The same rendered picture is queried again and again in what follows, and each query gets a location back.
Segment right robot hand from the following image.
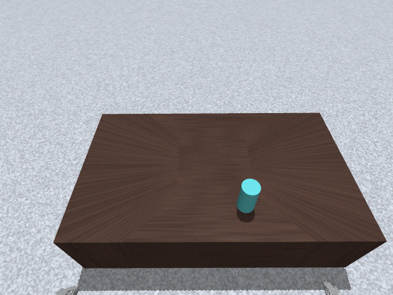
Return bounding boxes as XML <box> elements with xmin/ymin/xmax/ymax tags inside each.
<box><xmin>323</xmin><ymin>281</ymin><xmax>341</xmax><ymax>295</ymax></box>

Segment can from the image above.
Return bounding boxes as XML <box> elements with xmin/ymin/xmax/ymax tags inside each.
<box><xmin>237</xmin><ymin>179</ymin><xmax>261</xmax><ymax>213</ymax></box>

